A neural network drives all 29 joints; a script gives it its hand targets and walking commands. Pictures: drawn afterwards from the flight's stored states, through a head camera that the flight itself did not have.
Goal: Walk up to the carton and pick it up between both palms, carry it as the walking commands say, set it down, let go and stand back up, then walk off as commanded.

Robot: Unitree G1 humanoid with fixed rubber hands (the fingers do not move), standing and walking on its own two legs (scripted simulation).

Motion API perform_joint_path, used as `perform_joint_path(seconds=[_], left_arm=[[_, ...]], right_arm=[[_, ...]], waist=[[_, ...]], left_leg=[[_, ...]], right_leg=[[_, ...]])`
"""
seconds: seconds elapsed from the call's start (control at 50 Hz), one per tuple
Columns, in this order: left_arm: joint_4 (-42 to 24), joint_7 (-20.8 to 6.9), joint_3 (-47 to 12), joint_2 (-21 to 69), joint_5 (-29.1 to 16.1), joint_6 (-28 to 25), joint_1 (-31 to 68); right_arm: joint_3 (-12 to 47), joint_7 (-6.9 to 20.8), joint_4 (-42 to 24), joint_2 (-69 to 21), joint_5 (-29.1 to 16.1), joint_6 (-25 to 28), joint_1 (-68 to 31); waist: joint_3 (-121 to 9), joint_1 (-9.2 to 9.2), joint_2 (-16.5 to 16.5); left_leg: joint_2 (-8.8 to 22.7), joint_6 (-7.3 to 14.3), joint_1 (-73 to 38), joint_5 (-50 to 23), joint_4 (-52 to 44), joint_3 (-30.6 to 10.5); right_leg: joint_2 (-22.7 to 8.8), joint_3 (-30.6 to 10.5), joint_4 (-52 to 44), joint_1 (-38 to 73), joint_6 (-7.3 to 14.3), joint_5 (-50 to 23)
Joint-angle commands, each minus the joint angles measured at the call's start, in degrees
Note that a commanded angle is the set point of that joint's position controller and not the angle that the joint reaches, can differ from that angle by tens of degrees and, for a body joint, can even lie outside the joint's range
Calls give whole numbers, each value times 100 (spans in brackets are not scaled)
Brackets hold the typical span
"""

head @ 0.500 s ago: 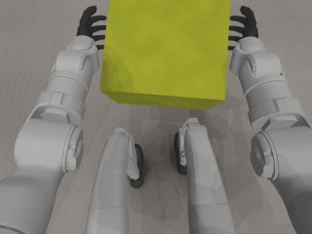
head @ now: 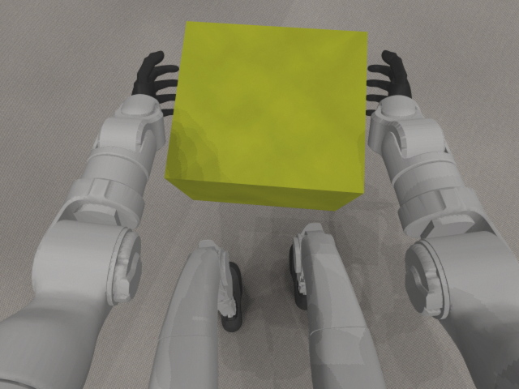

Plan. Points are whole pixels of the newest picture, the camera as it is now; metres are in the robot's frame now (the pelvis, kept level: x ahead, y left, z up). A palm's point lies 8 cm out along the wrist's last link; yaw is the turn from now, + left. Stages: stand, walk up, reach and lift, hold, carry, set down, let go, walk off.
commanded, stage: reach and lift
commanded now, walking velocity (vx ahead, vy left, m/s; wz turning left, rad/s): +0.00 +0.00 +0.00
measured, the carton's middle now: (269, 126) +0.49 -0.03 -0.12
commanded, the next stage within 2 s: none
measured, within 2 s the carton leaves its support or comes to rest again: neither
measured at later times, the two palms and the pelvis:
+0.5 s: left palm (113, 82) +0.47 +0.15 +0.08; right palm (429, 82) +0.44 -0.20 +0.07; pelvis +0.03 +0.00 +0.06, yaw -1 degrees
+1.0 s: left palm (45, 17) +0.47 +0.16 +0.17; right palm (483, 12) +0.44 -0.19 +0.17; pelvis +0.12 +0.00 +0.12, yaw -2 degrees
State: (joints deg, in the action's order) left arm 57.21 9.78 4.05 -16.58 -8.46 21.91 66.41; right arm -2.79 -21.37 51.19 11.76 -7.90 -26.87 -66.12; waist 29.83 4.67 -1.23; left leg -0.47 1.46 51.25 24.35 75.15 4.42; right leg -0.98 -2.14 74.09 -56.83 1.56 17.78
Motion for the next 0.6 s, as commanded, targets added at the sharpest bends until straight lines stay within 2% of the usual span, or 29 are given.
perform_joint_path(seconds=[0.0,0.08,0.12,0.14,0.16,0.2,0.26,0.3,0.32,0.34,0.36,0.38,0.4,0.42,0.44,0.48,0.5,0.52,0.54,0.56,0.58], left_arm=[[-3260,-2799,-1006,6666,-284,-356,4195],[-3174,-2801,-955,6674,-256,-352,4125],[-3175,-2804,-885,6747,-148,-330,3910],[-3129,-2814,-908,6818,-135,-321,3898],[-3233,-2823,-998,6919,-155,-324,3932],[-3263,-2795,-996,6907,-79,-308,3789],[-3079,-2815,-877,6938,15,-306,3603],[-3063,-2815,-744,6826,115,-336,3630],[-2962,-2839,-744,6928,125,-322,3448],[-3154,-2856,-780,6879,139,-342,3660],[-2988,-2862,-783,6991,154,-329,3489],[-3166,-2862,-794,6990,143,-326,3422],[-2954,-2871,-668,6947,259,-313,3397],[-2764,-2900,-489,6929,351,-319,3321],[-2344,-2937,-301,7061,517,-274,3017],[-2085,-2994,38,7073,818,-271,2717],[-1743,-3018,401,6977,1041,-211,2391],[-1393,-3034,758,6826,1228,-165,2137],[-1099,-3085,1026,6751,1380,-101,2058],[-972,-3125,1163,6663,1504,-48,1900],[-1012,-3148,1133,6691,1567,3,1884]], right_arm=[[1602,3600,-2925,-7425,-683,317,-4171],[1605,3623,-2772,-7499,-648,264,-4055],[1666,3626,-2931,-7572,-619,267,-3990],[1539,3635,-2707,-7527,-578,265,-3848],[1520,3650,-2814,-7505,-579,289,-3848],[1519,3667,-2860,-7519,-541,276,-3763],[1514,3696,-2679,-7616,-455,260,-3595],[1523,3719,-2522,-7781,-452,247,-3548],[1500,3721,-2582,-7740,-421,277,-3500],[1454,3715,-2533,-7792,-401,282,-3432],[1425,3722,-2398,-7840,-389,283,-3303],[1451,3728,-2590,-7869,-425,286,-3280],[1294,3734,-2227,-7851,-289,265,-3082],[1186,3762,-2029,-7896,-231,250,-2978],[1008,3778,-1833,-7870,-88,270,-2862],[653,3841,-1479,-7949,158,270,-2548],[414,3861,-1161,-7935,359,195,-2254],[204,3892,-974,-7807,512,158,-2114],[-98,3914,-773,-7750,733,106,-2011],[-223,3949,-581,-7739,852,26,-1867],[-340,3990,-349,-7738,961,-42,-1644]], waist=[[-13232,-779,34],[-12819,-780,-65],[-12962,-840,-50],[-12742,-750,73],[-12860,-703,149],[-12884,-746,165],[-12490,-743,63],[-12251,-873,-74],[-12134,-818,-23],[-12118,-789,59],[-11762,-764,74],[-12007,-772,100],[-11382,-703,17],[-10928,-750,54],[-10237,-710,51],[-9213,-731,38],[-8432,-775,-179],[-7645,-830,-236],[-7146,-782,-288],[-6869,-827,-358],[-6642,-781,-288]], left_leg=[[-660,219,-1202,-392,-1793,-631],[-635,227,-1317,-288,-2100,-654],[-653,222,-1522,-454,-2166,-623],[-618,205,-1507,-377,-2246,-649],[-614,200,-1686,-419,-2340,-703],[-573,179,-1956,-618,-2474,-756],[-547,183,-1891,-513,-2649,-733],[-533,220,-1885,-606,-2725,-733],[-536,215,-1939,-635,-2777,-727],[-532,211,-1974,-643,-2797,-722],[-505,214,-1981,-625,-2910,-774],[-508,218,-2220,-768,-2976,-782],[-477,221,-2020,-581,-3030,-805],[-479,247,-1819,-385,-3090,-783],[-430,258,-1620,-173,-3182,-781],[-373,291,-1358,62,-3308,-796],[-355,336,-1209,111,-3351,-770],[-317,368,-952,275,-3361,-716],[-299,394,-841,613,-3483,-713],[-281,417,-902,815,-3612,-699],[-265,404,-1000,912,-3742,-684]], right_leg=[[692,-236,-1575,4833,-182,-33],[692,-237,-1839,4992,-221,82],[690,-298,-1958,5259,-227,-31],[684,-285,-2006,5197,-202,13],[700,-256,-2030,5246,-187,-110],[740,-189,-2035,5282,-180,-395],[715,-253,-2267,5423,-214,-192],[694,-308,-2405,5504,-239,-205],[690,-321,-2474,5552,-234,-227],[678,-381,-2521,5680,-228,-240],[692,-331,-2526,5576,-233,-360],[709,-314,-2552,5756,-240,-551],[699,-306,-2597,5525,-253,-392],[667,-380,-2720,5466,-255,-125],[646,-330,-2779,5225,-270,-1],[606,-348,-2947,4946,-259,194],[584,-339,-3091,4787,-254,286],[548,-346,-3146,4536,-247,467],[533,-353,-3276,4444,-238,816],[531,-331,-3406,4498,-241,1070],[546,-293,-3480,4525,-244,1149]])
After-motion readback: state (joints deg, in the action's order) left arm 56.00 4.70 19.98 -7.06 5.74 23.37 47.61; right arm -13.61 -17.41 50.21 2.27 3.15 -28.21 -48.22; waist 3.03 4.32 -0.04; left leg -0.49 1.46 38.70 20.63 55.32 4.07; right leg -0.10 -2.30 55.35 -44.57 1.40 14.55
